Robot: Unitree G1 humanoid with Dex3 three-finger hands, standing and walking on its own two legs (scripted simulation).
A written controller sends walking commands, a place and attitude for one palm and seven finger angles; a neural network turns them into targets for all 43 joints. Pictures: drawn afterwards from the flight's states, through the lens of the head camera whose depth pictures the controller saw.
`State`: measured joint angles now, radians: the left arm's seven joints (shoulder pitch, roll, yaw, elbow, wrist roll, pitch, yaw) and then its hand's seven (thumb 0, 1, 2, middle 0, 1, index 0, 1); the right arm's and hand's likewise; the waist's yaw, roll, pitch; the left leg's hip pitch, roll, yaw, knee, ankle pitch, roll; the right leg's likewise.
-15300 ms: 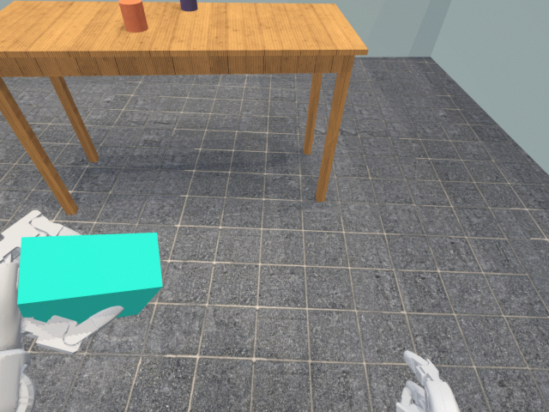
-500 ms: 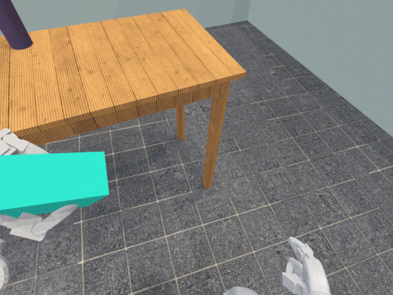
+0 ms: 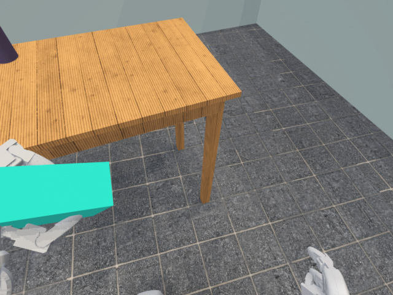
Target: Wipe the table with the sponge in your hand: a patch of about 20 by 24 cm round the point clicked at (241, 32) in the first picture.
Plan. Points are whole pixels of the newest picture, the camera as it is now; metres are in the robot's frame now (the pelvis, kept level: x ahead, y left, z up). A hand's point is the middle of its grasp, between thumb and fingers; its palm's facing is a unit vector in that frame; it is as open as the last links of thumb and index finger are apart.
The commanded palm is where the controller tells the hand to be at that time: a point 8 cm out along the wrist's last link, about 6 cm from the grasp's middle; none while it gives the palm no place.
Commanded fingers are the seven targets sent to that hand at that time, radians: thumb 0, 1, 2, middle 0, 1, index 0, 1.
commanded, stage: take the last steps up to it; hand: left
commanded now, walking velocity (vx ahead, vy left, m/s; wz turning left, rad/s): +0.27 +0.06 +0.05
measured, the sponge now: (71, 195) +0.23 +0.20 +0.15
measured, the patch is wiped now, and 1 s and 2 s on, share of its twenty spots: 0.00 0.00 0.00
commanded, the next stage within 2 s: come to a stop and stand still in 0.78 s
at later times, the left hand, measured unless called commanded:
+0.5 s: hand (84, 150) +0.30 +0.20 +0.17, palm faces +0.42 -0.78 -0.46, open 9.9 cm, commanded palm +0.23 +0.25 +0.18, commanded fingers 0.00 0.10 1.30 -1.20 -1.60 -1.20 -1.60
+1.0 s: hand (88, 121) +0.35 +0.21 +0.18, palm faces +0.42 -0.77 -0.48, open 9.9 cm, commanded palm +0.30 +0.26 +0.18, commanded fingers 0.00 0.10 1.30 -1.20 -1.60 -1.20 -1.60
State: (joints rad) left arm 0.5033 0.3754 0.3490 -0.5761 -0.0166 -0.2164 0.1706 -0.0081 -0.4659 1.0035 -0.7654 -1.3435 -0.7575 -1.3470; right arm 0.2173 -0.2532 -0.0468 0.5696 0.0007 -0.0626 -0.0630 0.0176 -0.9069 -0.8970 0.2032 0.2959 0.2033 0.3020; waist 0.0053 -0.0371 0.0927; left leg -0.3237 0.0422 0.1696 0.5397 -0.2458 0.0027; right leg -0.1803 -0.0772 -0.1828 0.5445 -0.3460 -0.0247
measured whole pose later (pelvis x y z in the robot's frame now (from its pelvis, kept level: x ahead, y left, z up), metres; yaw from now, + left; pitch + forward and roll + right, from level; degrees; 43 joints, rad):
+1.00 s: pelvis +0.15 -0.03 -0.01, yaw +3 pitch -1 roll +0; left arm 0.48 0.39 0.36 -0.54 -0.02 -0.21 0.15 -0.01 -0.47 1.01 -0.77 -1.34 -0.76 -1.35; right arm 0.20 -0.13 0.04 0.59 0.01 -0.09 -0.05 0.02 -0.90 -0.90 0.21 0.30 0.21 0.30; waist 0.02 0.03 0.09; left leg -0.28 0.08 0.13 0.60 -0.28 -0.01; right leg -0.27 -0.04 -0.15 0.57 -0.25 0.00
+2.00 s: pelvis +0.10 +0.02 +0.00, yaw +5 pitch -5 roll +0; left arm 0.33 0.32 0.33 -0.36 0.01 -0.22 0.10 -0.01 -0.47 1.01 -0.77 -1.34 -0.76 -1.35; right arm 0.23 -0.18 0.03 0.56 -0.01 -0.16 -0.01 0.02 -0.90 -0.90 0.21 0.30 0.21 0.30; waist 0.05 -0.02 0.05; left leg -0.19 -0.04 0.08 0.45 -0.18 0.06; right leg -0.21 0.00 0.06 0.44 -0.16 0.02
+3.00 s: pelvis +0.15 +0.01 +0.01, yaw +7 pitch -1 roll -1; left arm 0.42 0.35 0.33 -0.40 -0.04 -0.18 0.11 -0.01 -0.47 1.01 -0.77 -1.34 -0.76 -1.35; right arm 0.23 -0.20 0.02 0.56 0.00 -0.07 -0.05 0.02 -0.90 -0.90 0.21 0.30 0.21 0.30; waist 0.02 0.00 0.02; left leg -0.17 -0.02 0.03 0.38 -0.20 0.04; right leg -0.15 0.02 0.01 0.32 -0.15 0.00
